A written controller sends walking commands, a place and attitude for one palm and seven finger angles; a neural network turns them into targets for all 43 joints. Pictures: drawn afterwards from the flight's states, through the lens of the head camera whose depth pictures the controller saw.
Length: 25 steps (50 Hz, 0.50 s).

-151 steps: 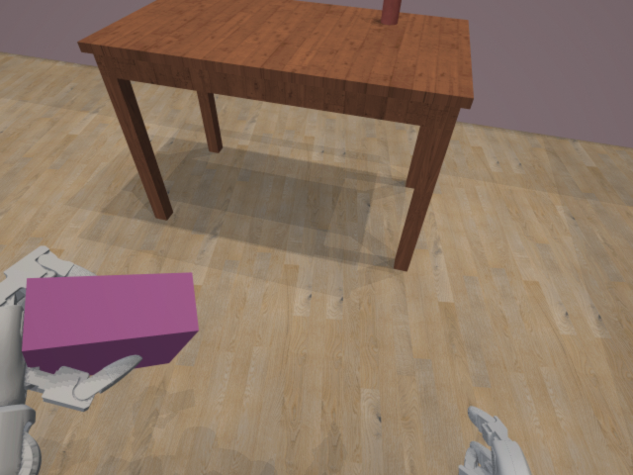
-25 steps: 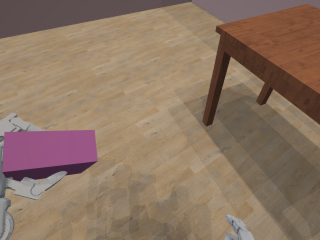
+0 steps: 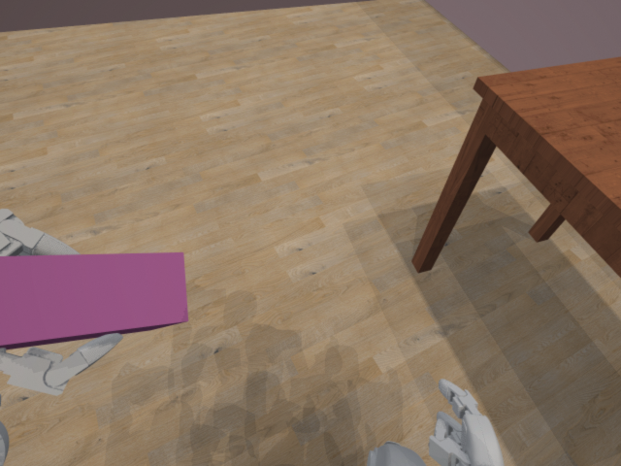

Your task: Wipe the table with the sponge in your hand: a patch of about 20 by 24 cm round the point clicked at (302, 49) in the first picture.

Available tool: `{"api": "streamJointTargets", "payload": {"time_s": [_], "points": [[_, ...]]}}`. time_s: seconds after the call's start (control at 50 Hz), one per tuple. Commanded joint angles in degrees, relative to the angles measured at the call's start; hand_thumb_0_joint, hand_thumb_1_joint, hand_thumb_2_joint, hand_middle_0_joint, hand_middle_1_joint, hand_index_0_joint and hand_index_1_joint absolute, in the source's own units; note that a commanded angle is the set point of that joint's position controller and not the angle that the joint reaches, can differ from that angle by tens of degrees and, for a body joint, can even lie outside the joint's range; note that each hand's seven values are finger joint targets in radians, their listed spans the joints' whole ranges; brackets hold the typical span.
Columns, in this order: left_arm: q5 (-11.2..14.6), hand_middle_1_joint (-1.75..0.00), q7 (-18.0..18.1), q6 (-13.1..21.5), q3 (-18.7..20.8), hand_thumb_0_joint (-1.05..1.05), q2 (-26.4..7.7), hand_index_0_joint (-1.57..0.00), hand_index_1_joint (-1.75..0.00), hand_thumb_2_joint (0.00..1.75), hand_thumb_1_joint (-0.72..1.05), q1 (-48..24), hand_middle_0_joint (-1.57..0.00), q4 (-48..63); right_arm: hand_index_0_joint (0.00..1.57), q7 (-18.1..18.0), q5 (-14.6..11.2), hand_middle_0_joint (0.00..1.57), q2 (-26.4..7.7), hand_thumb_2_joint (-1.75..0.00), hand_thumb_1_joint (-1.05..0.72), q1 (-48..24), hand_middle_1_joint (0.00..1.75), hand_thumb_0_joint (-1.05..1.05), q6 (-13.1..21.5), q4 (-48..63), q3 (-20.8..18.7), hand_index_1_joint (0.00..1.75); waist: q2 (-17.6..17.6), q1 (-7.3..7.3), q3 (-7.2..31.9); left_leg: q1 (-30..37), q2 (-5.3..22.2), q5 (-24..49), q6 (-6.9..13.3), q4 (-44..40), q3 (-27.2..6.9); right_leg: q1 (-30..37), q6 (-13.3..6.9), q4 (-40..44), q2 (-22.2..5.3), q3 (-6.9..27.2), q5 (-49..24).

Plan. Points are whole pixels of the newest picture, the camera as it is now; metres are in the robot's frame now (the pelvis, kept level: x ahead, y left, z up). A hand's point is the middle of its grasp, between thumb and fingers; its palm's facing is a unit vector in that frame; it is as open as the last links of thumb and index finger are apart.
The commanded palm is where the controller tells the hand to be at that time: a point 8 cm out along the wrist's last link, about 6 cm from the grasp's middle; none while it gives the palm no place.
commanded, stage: walk to a spot facing it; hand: left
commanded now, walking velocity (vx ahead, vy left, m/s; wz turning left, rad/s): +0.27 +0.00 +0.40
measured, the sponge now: (116, 300) +0.23 +0.19 +0.17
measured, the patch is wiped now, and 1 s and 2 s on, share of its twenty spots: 0.00 0.00 0.00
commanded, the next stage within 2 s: turn to face it in 0.30 s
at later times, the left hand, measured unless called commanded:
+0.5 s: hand (54, 263) +0.26 +0.26 +0.18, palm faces +0.57 -0.69 -0.43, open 9.9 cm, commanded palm +0.19 +0.29 +0.18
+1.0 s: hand (183, 224) +0.33 +0.16 +0.16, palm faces +0.38 -0.81 -0.45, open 9.9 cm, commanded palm +0.27 +0.21 +0.18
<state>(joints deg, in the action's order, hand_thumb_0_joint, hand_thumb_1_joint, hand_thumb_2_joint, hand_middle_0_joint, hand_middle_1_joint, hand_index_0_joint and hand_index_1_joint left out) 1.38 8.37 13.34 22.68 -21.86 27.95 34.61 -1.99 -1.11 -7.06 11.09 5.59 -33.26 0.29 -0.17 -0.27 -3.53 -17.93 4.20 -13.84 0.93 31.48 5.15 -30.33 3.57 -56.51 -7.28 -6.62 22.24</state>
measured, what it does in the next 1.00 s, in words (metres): walks ahead: right foot, then left foot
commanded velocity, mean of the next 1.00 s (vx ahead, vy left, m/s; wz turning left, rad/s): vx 0.04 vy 0.00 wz -0.16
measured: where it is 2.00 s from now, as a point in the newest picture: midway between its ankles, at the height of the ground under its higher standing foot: outside the picture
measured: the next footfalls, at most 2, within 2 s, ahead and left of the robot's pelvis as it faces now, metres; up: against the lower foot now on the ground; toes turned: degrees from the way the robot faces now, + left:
right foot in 0.12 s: +0.13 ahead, -0.16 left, +0.00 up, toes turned -6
left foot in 0.48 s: +0.16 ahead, +0.11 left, +0.00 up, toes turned +23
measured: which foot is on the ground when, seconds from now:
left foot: down 0.00-0.12, up 0.14-0.46, down 0.48-0.84, up 0.86-1.00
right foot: up 0.00-0.10, down 0.12-0.46, up 0.48-0.80, down 0.82-1.00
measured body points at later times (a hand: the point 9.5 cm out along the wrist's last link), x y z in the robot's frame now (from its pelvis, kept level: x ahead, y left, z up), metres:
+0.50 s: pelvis +0.10 -0.02 -0.02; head +0.15 +0.01 +0.43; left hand +0.22 +0.29 +0.20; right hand +0.34 -0.24 -0.08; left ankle +0.13 +0.10 -0.74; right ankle +0.09 -0.16 -0.72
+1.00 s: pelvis +0.11 -0.07 +0.00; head +0.15 -0.09 +0.44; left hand +0.30 +0.20 +0.19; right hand +0.30 -0.29 -0.10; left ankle +0.08 +0.07 -0.66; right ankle +0.15 -0.14 -0.73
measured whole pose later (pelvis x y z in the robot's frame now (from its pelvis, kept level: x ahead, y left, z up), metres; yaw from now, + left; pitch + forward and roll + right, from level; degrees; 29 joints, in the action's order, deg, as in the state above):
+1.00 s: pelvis +0.11 -0.07 +0.00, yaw +1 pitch +0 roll +2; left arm 2.1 8.1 9.3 19.4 -19.1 27.0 29.5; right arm -1.8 -0.5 -12.7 7.1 1.4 -33.4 0.4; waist -0.9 0.7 -5.6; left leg -27.5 3.2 -26.7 -5.1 64.9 2.7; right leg -19.7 -4.4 -32.7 1.4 -2.1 13.2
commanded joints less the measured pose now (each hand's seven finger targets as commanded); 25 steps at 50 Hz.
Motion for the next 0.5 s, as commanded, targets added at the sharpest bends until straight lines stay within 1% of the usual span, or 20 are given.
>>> {"api": "streamJointTargets", "payload": {"time_s": [0.0, 0.06, 0.08, 0.1, 0.12, 0.14, 0.16, 0.18, 0.2, 0.22, 0.26, 0.3, 0.34, 0.36, 0.38, 0.4, 0.42, 0.44, 0.46, 0.48], "points": [[0.9, -1.6, 0.7, 2.5, 4.4, 0.0, -5.9, -1.2, -1.6, 1.3, 0.1, -2.0, -1.2, 6.3, 0.2, -1.8, 0.5, 0.2, -10.4, -0.9, -0.9, -2.6, 0.3, 0.0, 3.2, 6.0, -3.3, 0.3, -11.7, 0.75, 6.9, -1.2, 11.3, -5.1, 8.4, -14.8, -9.9, 11.7, 0.8, 13.5, 2.9, -3.3, -1.7], [0.1, -1.6, 0.8, 0.7, 3.3, 0.0, -6.0, -1.2, -1.6, 1.3, 0.1, -6.9, -1.2, 3.8, 0.2, -2.6, 0.5, 0.2, -9.9, -0.9, -0.9, -3.2, 0.3, 0.0, 2.6, 5.7, -2.6, 0.3, -8.3, 1.25, 7.4, -2.3, 7.9, -9.9, 5.5, -5.1, -7.6, 20.7, 0.7, 26.5, 5.1, -5.3, -4.2], [-0.4, -1.6, 0.8, 0.2, 2.3, 0.0, -6.1, -1.2, -1.6, 1.3, 0.1, -9.0, -1.2, 3.4, 0.2, -2.7, 0.4, 0.2, -9.1, -0.9, -0.9, -3.3, 0.3, 0.0, 2.4, 5.4, -2.2, 0.3, -2.0, 1.24, 7.1, -6.8, 4.7, -12.2, 3.7, 4.6, -5.4, 24.6, -1.1, 32.6, 0.9, 0.2, -1.6], [-1.0, -1.6, 1.2, -0.4, 3.8, 0.0, -9.3, -1.2, -1.6, 1.3, 0.1, -9.6, -1.2, 2.4, 0.2, -2.6, 0.4, 0.2, -7.3, -0.9, -0.9, -3.0, 0.3, 0.0, 2.0, 5.6, -1.8, 0.3, 15.2, 1.63, 7.4, -18.6, -1.7, -18.2, 0.8, 22.3, 0.6, 30.4, -6.6, 39.9, -12.7, 19.5, 1.4], [-0.1, -1.6, 1.7, -0.7, 5.6, 0.0, -12.2, -1.2, -1.6, 1.3, 0.1, -10.4, -1.2, 3.2, 0.2, -2.7, 1.0, 0.2, -8.8, -0.9, -0.9, -6.0, 0.3, 0.0, 2.5, 6.4, -1.7, 0.3, 19.1, 2.89, 6.7, -25.1, -3.7, -21.4, -1.0, 37.0, -2.9, 30.7, -12.3, 43.2, -22.9, 33.0, -4.6], [0.0, -1.6, 1.8, -0.3, 4.3, 0.0, -10.7, -1.2, -1.6, 1.3, 0.1, -12.1, -1.2, 4.0, 0.2, -2.2, 1.6, 0.2, -9.7, -0.9, -0.9, -4.9, 0.3, 0.0, 2.9, 5.3, -2.5, 0.3, 17.1, 1.41, 7.0, -25.0, -1.5, -16.4, -1.7, 43.4, -6.5, 29.1, -13.2, 43.1, -23.1, 32.0, -4.3], [0.1, -1.6, 1.5, 0.0, 5.5, 0.0, -11.8, -1.2, -1.6, 1.3, 0.1, -11.2, -1.2, 5.5, 0.2, -1.9, 1.3, 0.2, -10.0, -0.9, -0.9, -5.9, 0.3, 0.0, 2.2, 5.0, -2.5, 0.3, 13.5, 1.49, 6.6, -25.3, -0.4, -14.1, -2.3, 46.0, -6.9, 28.8, -13.0, 41.3, -21.8, 28.1, -7.3], [0.1, -1.6, 1.2, 0.6, 4.7, 0.0, -10.5, -1.2, -1.6, 1.3, 0.1, -9.2, -1.2, 6.3, 0.2, -1.9, 1.3, 0.2, -9.6, -0.9, -0.9, -7.2, 0.3, 0.0, 1.5, 5.1, -2.0, 0.3, 10.4, 1.57, 4.6, -24.4, 0.8, -11.8, -3.1, 46.5, -6.3, 26.4, -12.0, 40.4, -19.7, 19.6, -13.5], [-0.2, -1.6, 1.3, 0.9, 5.1, 0.0, -10.2, -1.2, -1.6, 1.3, 0.1, -7.1, -1.2, 6.2, 0.2, -1.9, 1.4, 0.2, -9.1, -0.9, -0.9, -7.6, 0.3, 0.0, 0.8, 4.9, -1.7, 0.3, 9.1, 1.45, 4.1, -23.2, 1.2, -11.3, -3.7, 44.2, -5.2, 26.0, -10.8, 38.7, -17.3, 12.1, -21.8], [-0.3, -1.6, 1.5, 1.1, 5.3, 0.0, -10.1, -1.2, -1.6, 1.3, 0.1, -6.2, -1.2, 7.1, 0.2, -1.9, 1.4, 0.2, -9.1, -0.9, -0.9, -7.3, 0.3, 0.0, 0.3, 5.2, -1.8, 0.3, 9.8, 1.03, 5.1, -21.4, 1.5, -11.0, -4.0, 40.4, -3.8, 27.0, -10.0, 37.1, -16.3, 6.2, -28.9], [0.1, -1.6, 2.0, 1.2, 6.0, 0.0, -10.2, -1.2, -1.6, 1.3, 0.1, -5.0, -1.2, 8.8, 0.2, -2.3, 1.4, 0.2, -8.6, -0.9, -0.9, -7.3, 0.3, 0.0, -0.5, 6.6, -2.2, 0.3, 10.3, 0.49, 6.8, -14.2, 1.8, -10.2, -3.9, 28.5, -0.8, 25.6, -8.7, 34.4, -14.8, -0.6, -37.7], [0.4, -1.6, 2.7, 1.0, 7.4, 0.0, -10.9, -1.2, -1.6, 1.3, 0.1, -2.1, -1.2, 10.4, 0.2, -2.3, 1.6, 0.2, -8.2, -0.9, -0.9, -6.5, 0.3, 0.0, -1.0, 8.5, -2.5, 0.3, 11.1, 1.74, 7.7, -10.1, 0.4, -9.0, -3.7, 19.1, 4.2, 24.9, -8.7, 32.6, -14.5, -2.8, -42.6], [0.8, -1.6, 3.6, 0.9, 8.2, 0.0, -10.6, -1.2, -1.6, 1.3, 0.1, -0.2, -1.2, 12.7, 0.2, -2.1, 1.7, 0.2, -8.0, -0.9, -0.9, -5.4, 0.3, 0.0, -1.3, 10.0, -2.9, 0.3, 11.4, 2.46, 9.9, -8.4, -0.7, -9.1, -3.6, 11.7, 6.3, 27.4, -9.0, 29.8, -15.1, -3.1, -44.5], [1.1, -1.6, 3.8, 0.6, 7.8, 0.0, -9.9, -1.2, -1.6, 1.3, 0.1, 1.4, -1.2, 12.6, 0.2, -2.2, 1.6, 0.2, -8.1, -0.9, -0.9, -5.0, 0.3, 0.0, -1.5, 10.4, -3.4, 0.3, 11.2, 2.12, 10.9, -6.0, -1.2, -8.0, -3.4, 7.8, 6.5, 27.7, -8.5, 27.1, -15.2, -3.8, -44.2], [1.2, -1.6, 4.0, 0.6, 7.4, 0.0, -9.5, -1.2, -1.6, 1.3, 0.1, 0.7, -1.2, 14.0, 0.2, -2.2, 1.6, 0.2, -8.2, -0.9, -0.9, -4.1, 0.3, 0.0, -1.6, 10.7, -3.4, 0.3, 9.8, 1.17, 11.9, -2.5, -3.1, -4.1, -3.5, 3.3, 8.1, 26.6, -7.6, 23.7, -13.8, -4.8, -44.3], [1.3, -1.6, 4.3, 0.8, 7.5, 0.0, -9.6, -1.2, -1.6, 1.3, 0.1, 0.1, -1.2, 14.3, 0.2, -2.3, 1.4, 0.2, -8.7, -0.9, -0.9, -2.7, 0.3, 0.0, -1.7, 10.4, -3.8, 0.3, 7.3, -0.65, 13.9, 4.8, -4.8, 2.6, -3.3, -2.5, 8.7, 23.6, -5.8, 17.7, -11.6, -5.5, -42.4], [1.4, -1.6, 4.4, 1.7, 7.0, 0.0, -9.2, -1.2, -1.6, 1.3, 0.1, -0.5, -1.2, 14.7, 0.2, -2.7, 0.9, 0.2, -9.4, -0.9, -0.9, -1.9, 0.3, 0.0, -1.7, 10.6, -4.2, 0.3, -0.3, -1.66, 15.6, 13.5, -1.5, 10.2, -1.8, -6.3, 4.7, 18.2, -3.6, 8.9, -8.3, -5.3, -33.1], [1.8, -1.6, 4.3, 3.0, 6.5, 0.0, -8.6, -1.2, -1.6, 1.3, 0.1, -1.4, -1.2, 16.0, 0.2, -2.5, 0.8, 0.2, -11.1, -0.9, -0.9, -2.3, 0.3, 0.0, -1.3, 10.8, -4.8, 0.3, -15.0, -0.73, 16.3, 20.6, 12.5, 33.0, 5.1, -6.8, -12.4, 6.3, -0.5, -2.4, -0.3, -4.6, -1.5], [1.1, -1.6, 4.0, 4.2, 5.8, 0.0, -9.8, -1.2, -1.6, 1.3, 0.1, -4.4, -1.2, 15.2, 0.2, -1.9, 0.3, 0.2, -12.2, -0.9, -0.9, -1.1, 0.3, 0.0, -0.6, 10.3, -5.1, 0.3, -17.7, -0.19, 15.8, 21.2, 21.3, 48.4, 10.6, -7.5, -24.4, 0.5, -1.4, -11.3, 3.1, 1.2, 17.9], [0.1, -1.6, 3.5, 4.1, 7.4, 0.0, -12.0, -1.2, -1.6, 1.3, 0.1, -2.7, -1.2, 10.4, 0.2, -1.5, 0.8, 0.2, -11.7, -0.9, -0.9, -2.1, 0.3, 0.0, -0.1, 8.8, -4.5, 0.3, -14.9, -0.28, 15.7, 19.5, 22.3, 43.3, 11.4, -8.0, -23.6, -1.8, -1.7, -14.8, 2.4, 5.7, 14.6]]}}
